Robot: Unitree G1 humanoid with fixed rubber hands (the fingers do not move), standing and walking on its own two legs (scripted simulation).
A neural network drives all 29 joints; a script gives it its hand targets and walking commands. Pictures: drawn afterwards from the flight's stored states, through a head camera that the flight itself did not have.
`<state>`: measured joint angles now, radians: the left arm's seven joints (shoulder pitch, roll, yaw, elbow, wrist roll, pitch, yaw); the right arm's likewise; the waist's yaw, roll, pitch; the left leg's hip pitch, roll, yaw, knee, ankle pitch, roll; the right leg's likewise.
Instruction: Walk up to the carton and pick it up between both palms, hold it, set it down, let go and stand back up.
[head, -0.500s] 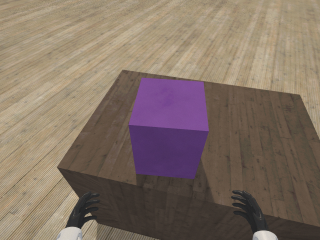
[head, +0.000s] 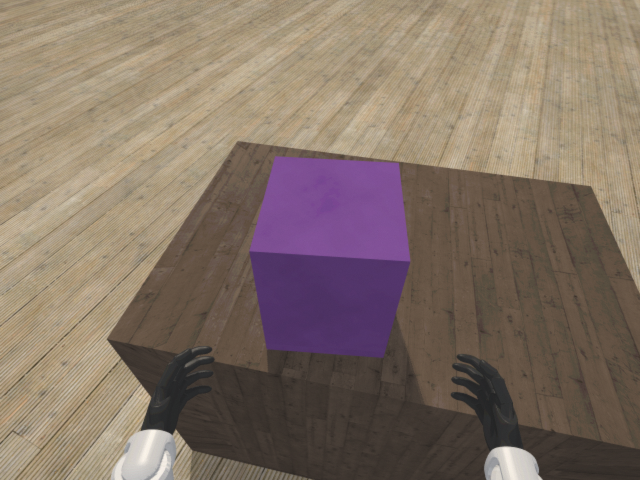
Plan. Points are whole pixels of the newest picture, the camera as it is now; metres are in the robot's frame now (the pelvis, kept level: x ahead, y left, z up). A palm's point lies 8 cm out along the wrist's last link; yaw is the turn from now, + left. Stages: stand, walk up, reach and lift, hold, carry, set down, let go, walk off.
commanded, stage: reach and lift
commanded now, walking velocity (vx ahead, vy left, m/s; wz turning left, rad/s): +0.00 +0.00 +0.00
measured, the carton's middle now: (330, 259) +0.45 +0.04 +0.00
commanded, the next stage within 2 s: none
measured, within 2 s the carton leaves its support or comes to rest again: neither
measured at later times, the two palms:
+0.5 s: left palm (185, 342) +0.26 +0.22 +0.03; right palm (489, 359) +0.27 -0.17 +0.03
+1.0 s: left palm (200, 266) +0.34 +0.21 +0.09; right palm (489, 290) +0.34 -0.17 +0.08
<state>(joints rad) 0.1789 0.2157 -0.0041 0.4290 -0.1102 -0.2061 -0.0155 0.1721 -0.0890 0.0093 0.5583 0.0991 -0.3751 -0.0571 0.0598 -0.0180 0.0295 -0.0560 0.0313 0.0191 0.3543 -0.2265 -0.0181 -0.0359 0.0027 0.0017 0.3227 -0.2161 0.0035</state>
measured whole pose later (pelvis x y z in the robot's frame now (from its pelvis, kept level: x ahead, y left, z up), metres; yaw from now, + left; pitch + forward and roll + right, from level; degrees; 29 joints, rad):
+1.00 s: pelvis -0.01 +0.00 +0.00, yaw -1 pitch -2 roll +0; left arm -0.41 0.17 0.15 0.38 -0.07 0.31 -0.01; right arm -0.40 -0.16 0.05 0.53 0.26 0.06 -0.19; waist 0.03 -0.02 0.03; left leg -0.09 0.04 0.04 0.33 -0.20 -0.02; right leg -0.07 0.01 0.03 0.29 -0.18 0.00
